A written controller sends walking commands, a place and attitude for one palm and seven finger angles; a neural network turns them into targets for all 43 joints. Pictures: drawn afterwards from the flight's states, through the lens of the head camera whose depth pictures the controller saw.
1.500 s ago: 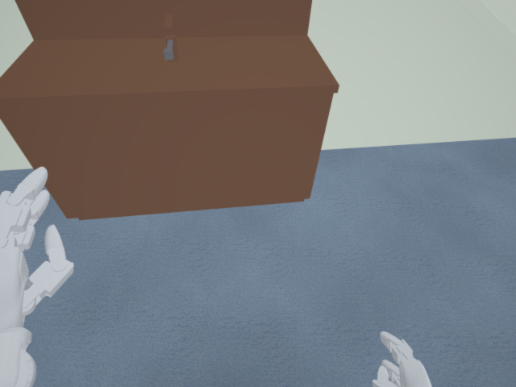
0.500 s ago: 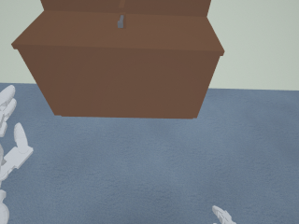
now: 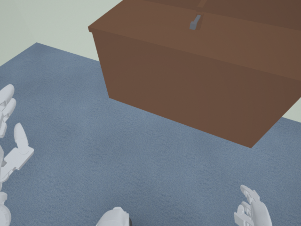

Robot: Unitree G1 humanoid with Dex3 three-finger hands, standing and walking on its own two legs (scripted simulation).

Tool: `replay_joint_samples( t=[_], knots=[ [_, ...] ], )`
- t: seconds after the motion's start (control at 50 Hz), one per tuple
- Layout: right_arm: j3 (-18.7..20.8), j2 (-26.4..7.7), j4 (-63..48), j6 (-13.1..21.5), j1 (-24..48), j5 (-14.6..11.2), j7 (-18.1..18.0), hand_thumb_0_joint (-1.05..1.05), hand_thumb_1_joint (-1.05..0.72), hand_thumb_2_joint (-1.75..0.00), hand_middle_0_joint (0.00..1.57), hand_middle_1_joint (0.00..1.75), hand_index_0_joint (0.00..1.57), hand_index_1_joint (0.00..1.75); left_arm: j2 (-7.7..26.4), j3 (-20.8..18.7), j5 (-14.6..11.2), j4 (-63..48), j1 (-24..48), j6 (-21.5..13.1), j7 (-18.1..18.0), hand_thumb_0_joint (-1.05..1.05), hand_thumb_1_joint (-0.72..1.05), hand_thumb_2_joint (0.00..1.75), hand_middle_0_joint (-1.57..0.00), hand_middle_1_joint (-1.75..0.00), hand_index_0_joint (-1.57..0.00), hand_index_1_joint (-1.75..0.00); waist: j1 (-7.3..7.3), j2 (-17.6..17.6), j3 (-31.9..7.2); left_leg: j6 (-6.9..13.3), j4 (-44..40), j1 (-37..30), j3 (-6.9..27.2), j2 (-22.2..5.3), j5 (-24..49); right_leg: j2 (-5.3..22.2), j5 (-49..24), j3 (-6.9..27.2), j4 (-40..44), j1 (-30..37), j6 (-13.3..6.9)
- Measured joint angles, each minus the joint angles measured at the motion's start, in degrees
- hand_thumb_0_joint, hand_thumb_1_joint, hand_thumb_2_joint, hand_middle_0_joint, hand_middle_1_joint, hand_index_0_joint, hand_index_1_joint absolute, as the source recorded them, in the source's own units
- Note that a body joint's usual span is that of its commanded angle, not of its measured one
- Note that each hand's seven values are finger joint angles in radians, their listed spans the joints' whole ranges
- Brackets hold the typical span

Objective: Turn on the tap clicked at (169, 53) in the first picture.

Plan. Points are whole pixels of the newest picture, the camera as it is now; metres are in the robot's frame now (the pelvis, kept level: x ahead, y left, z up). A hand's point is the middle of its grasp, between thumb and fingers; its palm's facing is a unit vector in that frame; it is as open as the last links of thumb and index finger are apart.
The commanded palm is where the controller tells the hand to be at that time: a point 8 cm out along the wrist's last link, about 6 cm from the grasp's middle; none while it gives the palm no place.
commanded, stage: walk to a spot facing it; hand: left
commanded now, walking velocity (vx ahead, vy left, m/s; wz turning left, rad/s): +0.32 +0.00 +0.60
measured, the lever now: (193, 25) +1.00 -0.12 +0.02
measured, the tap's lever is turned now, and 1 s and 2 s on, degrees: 0 0 0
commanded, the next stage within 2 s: none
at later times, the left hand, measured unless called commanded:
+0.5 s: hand (34, 139) +0.23 +0.25 +0.17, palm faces +0.69 -0.61 -0.38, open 7.4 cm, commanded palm +0.17 +0.26 +0.18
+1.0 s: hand (18, 175) +0.17 +0.23 +0.18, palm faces +0.78 -0.42 -0.46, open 7.4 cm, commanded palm +0.11 +0.24 +0.18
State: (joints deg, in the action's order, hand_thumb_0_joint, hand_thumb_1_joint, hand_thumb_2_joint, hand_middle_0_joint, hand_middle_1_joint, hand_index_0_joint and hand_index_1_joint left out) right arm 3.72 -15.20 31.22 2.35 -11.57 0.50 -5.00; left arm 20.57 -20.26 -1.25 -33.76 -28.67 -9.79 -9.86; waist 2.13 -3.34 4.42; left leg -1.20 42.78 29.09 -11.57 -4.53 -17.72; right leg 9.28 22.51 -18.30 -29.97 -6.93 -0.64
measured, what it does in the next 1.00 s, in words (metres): walks ahead, turning left: left foot, then right foot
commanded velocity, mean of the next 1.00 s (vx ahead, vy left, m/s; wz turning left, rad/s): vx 0.12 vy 0.00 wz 0.60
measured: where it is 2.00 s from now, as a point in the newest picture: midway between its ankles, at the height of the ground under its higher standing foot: outside the picture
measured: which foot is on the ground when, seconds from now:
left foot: up 0.00-0.06, down 0.08-0.38, up 0.40-0.66, down 0.68-0.98, up 1.00-1.00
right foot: down 0.00-0.06, up 0.08-0.38, down 0.40-0.68, up 0.70-0.96, down 0.98-1.00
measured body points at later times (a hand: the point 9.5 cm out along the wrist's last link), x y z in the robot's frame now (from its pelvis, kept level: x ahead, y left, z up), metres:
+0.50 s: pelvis +0.11 -0.05 -0.01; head +0.12 -0.06 +0.43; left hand +0.19 +0.27 +0.19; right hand +0.32 -0.23 -0.13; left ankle +0.08 +0.08 -0.66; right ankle +0.18 -0.18 -0.74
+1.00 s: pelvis +0.14 -0.08 -0.01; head +0.15 -0.08 +0.44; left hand +0.12 +0.25 +0.20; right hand +0.39 -0.15 -0.11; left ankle +0.13 +0.08 -0.74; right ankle +0.22 -0.17 -0.74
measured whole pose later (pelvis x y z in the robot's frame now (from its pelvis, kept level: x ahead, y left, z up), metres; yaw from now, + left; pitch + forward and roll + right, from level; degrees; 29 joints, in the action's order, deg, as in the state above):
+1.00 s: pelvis +0.14 -0.08 -0.01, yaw +34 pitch -1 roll -2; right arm -2.0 -7.9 32.6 4.4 -13.0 -0.6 -2.1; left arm 23.4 -22.0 -3.0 -33.0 -29.0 -8.4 -7.9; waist 1.7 2.9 1.7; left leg -0.5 36.4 24.5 2.9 -2.5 -14.3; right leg 1.2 21.1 -6.5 -33.7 -16.2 2.4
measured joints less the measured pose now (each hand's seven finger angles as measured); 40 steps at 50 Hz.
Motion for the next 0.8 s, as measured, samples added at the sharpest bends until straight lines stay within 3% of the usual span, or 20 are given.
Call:
replay_joint_samples(
  t=[0.04, 0.06, 0.08, 0.12, 0.16, 0.2, 0.26, 0.36, 0.4, 0.42, 0.46, 0.5, 0.54, 0.62, 0.66, 0.68, 0.7, 0.74, 0.8],
  knots=[
    [-0.55, 0.65, -1.26, 0.05, 0.26, -0.19, 0.08, 0.02, -0.9, -0.9, 0.2, 0.3, 0.19, 0.3, 0.4, -0.81, -0.28, -1.56, 0.04, -0.17, -0.86, 0.02, 0.88, 0.9, -0.22, -0.3, -0.21, -0.31, 0.18, -0.92, -0.42, 0.9, -6.72, -4.4, -2.35, 2.2, 1.52, 1.98, 3.14, 0.31, -6.09, -1.57, 0.83],
    [-0.94, 0.54, -2.17, 0.17, 0.6, -0.29, 0.13, 0.02, -0.9, -0.9, 0.2, 0.3, 0.19, 0.3, 0.33, -1.26, -0.44, -2.11, 0.08, -0.47, -1.21, 0.02, 0.88, 0.9, -0.22, -0.3, -0.21, -0.31, 0.28, -0.01, -0.86, 2.47, -9.94, -7.17, -2.03, 2.61, 3.07, 2.45, 4.33, 1.04, -12.76, -4.1, 1.26],
    [-1.03, 0.77, -2.71, 0.58, 1.38, -0.35, 0.23, 0.01, -0.9, -0.9, 0.2, 0.3, 0.19, 0.3, 0.61, -1.74, -0.68, -2.18, 0.85, -0.86, -1.41, 0.02, 0.88, 0.9, -0.21, -0.3, -0.21, -0.31, -0.19, 1.58, -1.1, 4.68, -10.54, -7.75, 0.0, 2.0, 9.28, 1.55, 5.96, 3.07, -21.73, -7.55, 2.17],
    [-1.31, 4.06, -1.11, 1.08, 3.81, -0.94, 0.9, 0.01, -0.9, -0.9, 0.2, 0.3, 0.19, 0.3, 2.68, -2.27, -0.37, 0.84, 5.92, -1.35, -0.73, 0.02, 0.88, 0.9, -0.21, -0.3, -0.21, -0.3, -1.62, 0.42, 0.68, 4.74, -4.41, -6.49, 1.88, 2.62, 6.72, -0.38, 9.25, 10.55, -37.56, -13.9, 2.93],
    [-2.88, 6.75, 0.22, 0.82, 4.64, -1.44, 1.79, 0.01, -0.9, -0.9, 0.2, 0.3, 0.19, 0.3, 3.91, -2.31, -0.17, 3.38, 8.99, -0.75, 0.63, 0.02, 0.88, 0.9, -0.21, -0.3, -0.21, -0.3, -2.9, 0.15, 0.72, 3.65, -3.29, -6.55, 4.26, 2.87, 3.28, -2.43, 8.79, 14.54, -45.34, -19.66, 3.63],
    [-4.36, 8.81, 0.88, 0.89, 4.09, -1.69, 2.55, 0.01, -0.9, -0.9, 0.2, 0.3, 0.2, 0.3, 3.94, -2.44, -0.33, 2.94, 8.59, -0.23, 1.48, 0.02, 0.88, 0.9, -0.21, -0.3, -0.21, -0.3, -3.75, 0.68, 0.11, 2.94, -4.53, -6.9, 6.57, 2.51, 2.93, -2.8, 6.34, 15.82, -44.78, -23.9, 4.02],
    [-5.87, 10.49, 1.49, 1.94, 1.5, -1.56, 3.0, 0.01, -0.9, -0.9, 0.21, 0.3, 0.2, 0.3, 3.13, -2.79, -1.03, -0.81, 3.77, -0.95, 1.92, 0.02, 0.88, 0.9, -0.21, -0.3, -0.21, -0.3, -3.59, 2.2, -0.8, 1.71, -7.56, -8.19, 9.49, 1.38, 3.97, -2.23, 2.14, 15.33, -33.22, -25.12, 4.48],
    [-6.52, 9.68, 3.18, 2.95, -3.74, -1.14, 2.16, 0.01, -0.9, -0.9, 0.21, 0.3, 0.2, 0.3, 2.45, -2.97, -0.72, -1.02, -0.78, -1.95, 1.89, 0.02, 0.88, 0.9, -0.22, -0.3, -0.21, -0.31, -0.82, 5.93, -2.57, 0.42, -8.2, -9.79, 14.46, -0.42, 2.25, -4.14, -0.4, 11.95, -11.34, -16.28, 5.44],
    [-6.46, 8.87, 3.71, 2.87, -5.02, -1.12, 1.6, 0.01, -0.9, -0.9, 0.21, 0.3, 0.2, 0.3, 3.09, -3.16, -0.01, 0.82, 0.87, -1.26, 1.6, 0.02, 0.88, 0.9, -0.22, -0.3, -0.21, -0.31, -0.04, 5.15, -3.47, 1.32, -1.62, -6.99, 14.65, 0.24, -4.19, -4.05, -2.95, 12.02, -3.58, -12.42, 3.89],
    [-6.16, 7.76, 4.74, 2.68, -4.59, -0.9, 1.33, 0.01, -0.9, -0.9, 0.21, 0.3, 0.2, 0.3, 2.39, -2.43, 0.15, 2.33, 2.82, -0.91, 1.52, 0.02, 0.88, 0.9, -0.21, -0.3, -0.21, -0.31, 0.32, 5.0, -2.97, 1.19, 5.22, -4.68, 14.26, 0.87, -8.14, -3.26, -8.47, 11.68, -4.82, -12.77, 3.02],
    [-5.37, 4.69, 7.64, 1.72, -3.01, -0.05, 1.11, 0.02, -0.9, -0.9, 0.21, 0.3, 0.2, 0.3, -0.54, -0.31, 0.42, 5.58, 5.77, 0.17, 1.18, 0.01, 0.88, 0.9, -0.21, -0.3, -0.21, -0.31, 0.67, 5.63, -1.73, 0.58, 18.14, -1.08, 12.96, 1.76, -10.36, -1.74, -7.5, 10.05, -7.87, -11.74, 2.39],
    [-4.4, 2.29, 9.15, 0.56, -1.59, 0.13, 0.98, 0.02, -0.9, -0.9, 0.21, 0.3, 0.2, 0.3, -2.8, 0.89, 0.31, 7.01, 6.01, 0.92, 0.97, 0.02, 0.88, 0.9, -0.21, -0.3, -0.21, -0.31, 0.48, 5.3, -0.98, -0.48, 24.23, 0.66, 10.29, 1.8, -9.77, -0.47, -5.56, 8.95, -7.12, -9.46, 2.56],
    [-3.38, 1.03, 8.8, -0.23, -0.5, 0.04, 0.48, 0.02, -0.9, -0.9, 0.21, 0.3, 0.2, 0.3, -3.3, 1.35, 0.18, 6.34, 5.01, 1.4, 0.89, 0.02, 0.88, 0.9, -0.21, -0.3, -0.21, -0.3, -0.33, 3.91, -0.42, -1.09, 21.84, 0.26, 7.64, 1.34, -9.41, 0.71, -5.37, 7.92, -5.45, -7.57, 2.96],
    [-1.34, 0.02, 4.35, -0.22, 0.12, 0.01, -0.27, 0.02, -0.9, -0.9, 0.21, 0.3, 0.2, 0.3, -0.8, 0.88, -0.23, 1.29, 3.02, 1.13, 0.44, 0.02, 0.88, 0.9, -0.21, -0.3, -0.21, -0.31, -2.03, 0.84, -0.41, -1.27, 5.16, -4.37, 3.72, 0.84, -7.06, 2.42, -4.65, 5.42, -5.14, -6.76, 3.41],
    [-0.53, -0.55, 1.43, -0.01, 0.34, -0.08, -0.43, 0.02, -0.9, -0.9, 0.2, 0.3, 0.2, 0.3, 0.85, -0.35, -0.76, -2.06, 1.87, 0.53, -0.12, 0.02, 0.88, 0.9, -0.22, -0.3, -0.21, -0.31, -2.69, 0.12, -0.81, -1.18, -4.62, -8.12, 2.67, 1.57, -2.27, 3.16, -2.7, 4.78, -8.39, -8.18, 3.97],
    [-0.13, -0.7, 0.11, 0.23, 0.79, -0.22, -0.49, 0.02, -0.9, -0.9, 0.2, 0.3, 0.2, 0.3, 1.8, -1.35, -1.13, -3.42, 1.54, 0.0, -0.44, 0.02, 0.88, 0.9, -0.22, -0.3, -0.21, -0.31, -2.93, -0.12, -0.86, 0.28, -7.28, -8.84, 2.68, 1.91, 3.77, 3.63, -1.41, 5.28, -12.09, -9.99, 4.18],
    [0.31, -0.08, -0.46, 0.55, 1.68, -0.37, -0.45, 0.02, -0.9, -0.9, 0.2, 0.3, 0.2, 0.3, 2.83, -2.26, -1.5, -3.64, 2.11, -0.65, -0.63, 0.02, 0.88, 0.9, -0.22, -0.3, -0.21, -0.31, -3.08, -0.76, -0.3, 1.81, -5.58, -7.96, 2.81, 2.16, 5.14, 3.28, 2.72, 7.63, -17.71, -12.24, 4.66],
    [0.41, 1.67, -0.45, 1.47, 3.07, -0.6, 0.38, 0.02, -0.91, -0.9, 0.2, 0.3, 0.19, 0.3, 4.31, -3.3, -1.23, -1.94, 3.88, -1.56, -0.09, 0.02, 0.88, 0.9, -0.22, -0.3, -0.21, -0.31, -3.46, -0.47, 0.57, 3.17, -3.25, -6.93, 4.43, 1.72, 3.35, -0.29, 9.17, 12.01, -29.18, -16.52, 5.16],
    [-1.1, 4.28, -0.07, 2.17, 3.38, -1.29, 2.49, 0.01, -0.91, -0.9, 0.2, 0.3, 0.19, 0.3, 4.65, -3.57, -1.17, -0.9, 4.22, -1.05, 1.0, 0.02, 0.88, 0.9, -0.21, -0.3, -0.21, -0.3, -3.94, 0.77, 0.31, 2.54, -5.54, -7.12, 7.43, 0.96, 3.91, -4.2, 8.23, 13.73, -33.42, -20.18, 5.49]
  ],
)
